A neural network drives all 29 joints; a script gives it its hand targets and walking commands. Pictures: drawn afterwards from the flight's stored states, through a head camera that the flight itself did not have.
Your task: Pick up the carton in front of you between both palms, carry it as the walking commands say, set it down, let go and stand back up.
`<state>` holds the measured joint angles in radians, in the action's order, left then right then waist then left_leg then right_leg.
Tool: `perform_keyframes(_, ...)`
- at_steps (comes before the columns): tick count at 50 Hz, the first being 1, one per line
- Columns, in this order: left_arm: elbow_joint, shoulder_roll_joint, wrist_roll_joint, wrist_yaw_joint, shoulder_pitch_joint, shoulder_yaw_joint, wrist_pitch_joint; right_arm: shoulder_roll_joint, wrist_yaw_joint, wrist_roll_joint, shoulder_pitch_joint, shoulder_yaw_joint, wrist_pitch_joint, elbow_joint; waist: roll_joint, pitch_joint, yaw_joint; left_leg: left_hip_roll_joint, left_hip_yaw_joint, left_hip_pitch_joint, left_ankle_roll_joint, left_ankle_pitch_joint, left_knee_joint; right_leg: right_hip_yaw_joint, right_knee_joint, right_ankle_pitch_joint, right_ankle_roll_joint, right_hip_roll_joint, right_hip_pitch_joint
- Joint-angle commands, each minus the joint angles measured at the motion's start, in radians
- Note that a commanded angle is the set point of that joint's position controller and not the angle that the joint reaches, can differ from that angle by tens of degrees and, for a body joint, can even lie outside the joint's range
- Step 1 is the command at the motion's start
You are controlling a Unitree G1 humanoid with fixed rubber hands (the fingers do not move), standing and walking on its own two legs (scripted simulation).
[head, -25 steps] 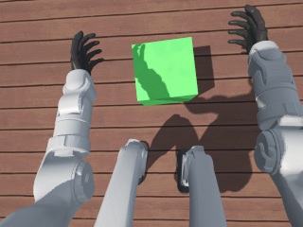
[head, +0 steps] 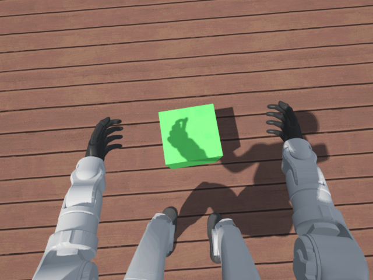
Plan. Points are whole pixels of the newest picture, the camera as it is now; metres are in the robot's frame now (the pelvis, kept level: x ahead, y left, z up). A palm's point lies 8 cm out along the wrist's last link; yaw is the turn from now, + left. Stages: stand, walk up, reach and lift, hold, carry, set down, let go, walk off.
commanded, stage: let go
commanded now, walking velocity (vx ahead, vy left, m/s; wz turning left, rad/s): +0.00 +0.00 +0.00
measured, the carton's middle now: (190, 139) +0.48 +0.04 -0.57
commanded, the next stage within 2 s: stand in 1.04 s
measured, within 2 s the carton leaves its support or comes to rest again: neither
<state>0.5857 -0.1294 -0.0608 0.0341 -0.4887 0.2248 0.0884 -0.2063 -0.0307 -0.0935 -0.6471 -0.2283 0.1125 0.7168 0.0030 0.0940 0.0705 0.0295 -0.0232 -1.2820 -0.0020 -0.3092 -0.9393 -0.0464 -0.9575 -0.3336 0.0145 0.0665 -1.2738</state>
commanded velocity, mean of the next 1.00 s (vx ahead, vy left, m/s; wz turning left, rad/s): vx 0.00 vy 0.00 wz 0.00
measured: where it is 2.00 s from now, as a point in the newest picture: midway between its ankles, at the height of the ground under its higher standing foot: (191, 243)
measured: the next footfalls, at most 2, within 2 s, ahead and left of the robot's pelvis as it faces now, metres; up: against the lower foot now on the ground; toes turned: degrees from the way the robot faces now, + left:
none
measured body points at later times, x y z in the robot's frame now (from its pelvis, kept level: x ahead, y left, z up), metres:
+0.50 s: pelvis +0.07 +0.01 +0.08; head +0.14 +0.00 +0.52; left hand +0.23 +0.25 +0.00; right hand +0.29 -0.21 -0.01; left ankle +0.04 +0.12 -0.66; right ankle +0.03 -0.10 -0.66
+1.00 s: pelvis +0.05 +0.00 +0.08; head +0.05 +0.00 +0.53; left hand +0.23 +0.25 +0.02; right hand +0.23 -0.23 +0.00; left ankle +0.05 +0.12 -0.66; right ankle +0.04 -0.10 -0.66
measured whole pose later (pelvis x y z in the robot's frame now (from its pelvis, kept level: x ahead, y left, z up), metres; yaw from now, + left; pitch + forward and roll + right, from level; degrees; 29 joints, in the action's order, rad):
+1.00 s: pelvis +0.05 +0.00 +0.08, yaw +1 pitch -6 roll +0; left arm 0.38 -0.22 -0.03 0.04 0.20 0.03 0.23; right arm -0.21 0.04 0.00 0.23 -0.03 0.12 0.45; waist 0.00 -0.11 0.00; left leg 0.04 -0.05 -0.10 0.01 -0.28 -0.49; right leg -0.03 -0.48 -0.31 0.02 0.04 -0.07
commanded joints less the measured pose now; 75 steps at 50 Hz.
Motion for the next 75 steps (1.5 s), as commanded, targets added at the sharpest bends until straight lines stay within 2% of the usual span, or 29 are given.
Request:
perform_keyframes(1,-0.131,-0.132,0.015,0.026,0.018,-0.024,-0.035,-0.080,-0.014,0.019,-0.053,0.013,-0.041,-0.195,0.048,0.725,0.015,0.014,0.027,0.551,-0.010,0.322,0.096,0.001,0.145,0.304,-0.044,-0.013,0.565)
perform_keyframes(6,-0.116,-0.129,0.063,0.037,0.214,-0.080,-0.065,-0.074,0.006,0.047,0.166,0.047,-0.076,-0.197,0.028,0.572,0.008,-0.007,-0.007,0.722,-0.017,0.361,0.177,0.012,0.225,0.257,-0.036,-0.018,0.588)
perform_keyframes(11,-0.139,-0.130,0.089,0.033,0.403,-0.124,-0.093,-0.071,0.023,0.058,0.383,0.069,-0.108,-0.189,-0.002,0.470,-0.003,-0.019,-0.037,0.900,-0.025,0.495,0.240,0.010,0.290,0.302,-0.024,-0.020,0.657)
perform_keyframes(17,-0.213,-0.142,0.100,0.022,0.602,-0.160,-0.113,-0.083,0.033,0.066,0.596,0.093,-0.140,-0.234,-0.027,0.341,-0.020,-0.018,-0.051,1.083,-0.033,0.624,0.337,0.006,0.397,0.371,-0.018,-0.016,0.811)
perform_keyframes(26,-0.250,-0.171,0.100,0.032,0.696,-0.173,-0.084,-0.078,0.059,0.083,0.793,0.145,-0.114,-0.312,0.032,0.075,-0.068,0.005,-0.020,1.145,-0.026,0.427,0.507,0.007,0.546,0.391,-0.033,-0.034,1.088)
perform_keyframes(33,-0.238,-0.184,0.068,0.035,0.691,-0.160,-0.013,-0.086,0.092,0.099,0.829,0.166,-0.042,-0.367,-0.007,-0.086,-0.062,0.009,-0.002,1.173,-0.018,0.270,0.553,0.012,0.596,0.277,-0.029,-0.046,1.139)
perform_keyframes(38,-0.237,-0.186,0.044,0.036,0.675,-0.149,0.030,-0.091,0.102,0.098,0.815,0.169,0.001,-0.389,-0.023,-0.149,-0.051,0.008,0.010,1.189,-0.015,0.212,0.554,0.014,0.605,0.216,-0.025,-0.048,1.147)
perform_keyframes(43,-0.250,-0.182,0.038,0.043,0.660,-0.147,0.053,-0.092,0.101,0.088,0.817,0.164,0.024,-0.399,0.002,-0.169,-0.058,0.009,0.014,1.223,-0.011,0.196,0.545,0.012,0.604,0.207,-0.024,-0.050,1.141)
perform_keyframes(44,-0.312,-0.212,0.016,0.018,0.600,-0.136,0.102,-0.104,0.083,0.096,0.863,0.159,-0.007,-0.348,-0.030,-0.120,-0.076,0.031,0.016,1.206,-0.011,0.178,0.519,0.000,0.574,0.277,-0.020,-0.054,1.185)
perform_keyframes(45,-0.303,-0.205,0.023,0.006,0.629,-0.153,0.118,-0.093,0.072,0.099,0.855,0.165,-0.011,-0.348,0.002,-0.125,-0.077,0.027,0.010,1.198,-0.005,0.173,0.513,0.004,0.557,0.295,-0.023,-0.053,1.184)
perform_keyframes(49,-0.309,-0.185,0.034,-0.008,0.635,-0.168,0.141,-0.092,0.064,0.097,0.821,0.172,-0.009,-0.371,0.025,-0.154,-0.075,0.022,0.004,1.174,-0.003,0.161,0.506,0.009,0.555,0.261,-0.021,-0.052,1.171)
perform_keyframes(52,-0.313,-0.180,0.034,-0.013,0.633,-0.168,0.151,-0.096,0.062,0.092,0.820,0.168,-0.003,-0.373,0.020,-0.166,-0.074,0.015,-0.001,1.162,-0.007,0.163,0.508,0.016,0.550,0.244,-0.018,-0.047,1.175)
perform_keyframes(53,-0.152,-0.248,0.016,-0.044,0.711,-0.160,-0.006,-0.173,0.028,0.043,0.963,0.163,-0.071,-0.205,0.144,-0.195,-0.083,-0.090,-0.097,0.970,-0.021,-0.117,0.569,-0.025,0.610,-0.215,-0.032,-0.140,1.050)
perform_keyframes(54,-0.144,-0.258,-0.002,-0.060,0.740,-0.158,-0.062,-0.206,0.012,0.038,0.954,0.151,-0.099,-0.193,0.130,-0.262,-0.068,-0.085,-0.103,0.937,-0.023,-0.175,0.573,-0.081,0.640,-0.310,-0.023,-0.158,0.996)
perform_keyframes(56,-0.106,-0.233,-0.003,-0.063,0.718,-0.169,-0.122,-0.158,0.017,0.048,0.924,0.168,-0.145,-0.169,0.056,-0.212,-0.075,-0.085,-0.118,0.930,-0.014,-0.096,0.555,-0.103,0.610,-0.241,-0.010,-0.170,0.988)
perform_keyframes(58,-0.074,-0.232,0.010,-0.057,0.714,-0.170,-0.153,-0.132,0.030,0.059,0.919,0.180,-0.180,-0.138,-0.025,-0.074,-0.065,-0.087,-0.136,0.940,0.003,0.007,0.546,-0.089,0.552,-0.069,-0.005,-0.170,1.085)
perform_keyframes(60,-0.039,-0.233,0.014,-0.052,0.724,-0.171,-0.170,-0.132,0.034,0.062,0.907,0.181,-0.197,-0.121,-0.042,-0.009,-0.058,-0.098,-0.152,0.970,0.017,0.157,0.520,-0.072,0.510,0.062,-0.004,-0.164,1.114)
perform_keyframes(62,-0.008,-0.242,0.016,-0.055,0.740,-0.175,-0.176,-0.140,0.030,0.066,0.934,0.181,-0.199,-0.095,-0.038,0.018,-0.060,-0.098,-0.152,0.988,0.022,0.281,0.484,-0.064,0.491,0.147,-0.009,-0.164,1.121)
perform_keyframes(64,0.020,-0.248,0.022,-0.059,0.764,-0.180,-0.173,-0.149,0.025,0.068,0.969,0.182,-0.197,-0.072,-0.033,0.018,-0.063,-0.096,-0.150,0.994,0.026,0.344,0.460,-0.053,0.474,0.207,-0.014,-0.162,1.116)
perform_keyframes(75,0.113,-0.250,0.042,-0.073,0.854,-0.200,-0.138,-0.156,0.006,0.078,1.048,0.191,-0.167,-0.013,0.000,-0.018,-0.063,-0.083,-0.142,1.004,0.049,0.513,0.393,0.003,0.422,0.364,-0.013,-0.154,1.105)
